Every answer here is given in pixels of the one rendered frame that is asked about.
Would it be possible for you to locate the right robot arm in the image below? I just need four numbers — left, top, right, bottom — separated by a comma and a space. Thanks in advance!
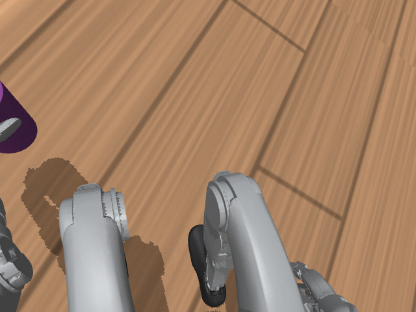
318, 294, 358, 312

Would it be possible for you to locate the can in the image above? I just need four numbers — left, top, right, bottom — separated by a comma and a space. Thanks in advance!
0, 81, 37, 153

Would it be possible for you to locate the left robot hand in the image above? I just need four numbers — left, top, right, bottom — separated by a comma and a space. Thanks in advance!
0, 118, 21, 142

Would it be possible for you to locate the right robot foot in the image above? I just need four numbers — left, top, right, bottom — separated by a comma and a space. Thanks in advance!
188, 224, 226, 307

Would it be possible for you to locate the left robot arm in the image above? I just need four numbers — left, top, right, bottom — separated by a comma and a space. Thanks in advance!
0, 198, 33, 312

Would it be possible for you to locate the right robot hand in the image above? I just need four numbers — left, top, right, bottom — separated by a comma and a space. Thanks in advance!
290, 261, 336, 312

